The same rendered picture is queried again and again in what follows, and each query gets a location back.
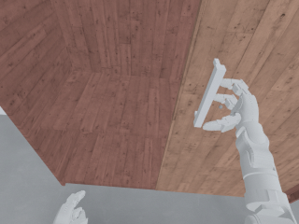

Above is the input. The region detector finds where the handle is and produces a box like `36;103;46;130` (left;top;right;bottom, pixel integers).
193;58;226;128

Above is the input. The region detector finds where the robot right upper arm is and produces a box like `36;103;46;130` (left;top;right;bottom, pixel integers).
244;214;294;224

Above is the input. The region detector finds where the wardrobe door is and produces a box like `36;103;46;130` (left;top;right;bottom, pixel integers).
283;184;299;195
155;0;299;197

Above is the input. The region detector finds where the robot right hand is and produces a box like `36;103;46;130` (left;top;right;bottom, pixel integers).
203;78;259;133

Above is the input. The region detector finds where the robot left hand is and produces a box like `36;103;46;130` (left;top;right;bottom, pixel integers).
52;190;88;224

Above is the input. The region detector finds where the robot right forearm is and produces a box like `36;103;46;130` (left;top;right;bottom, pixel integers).
235;121;297;224

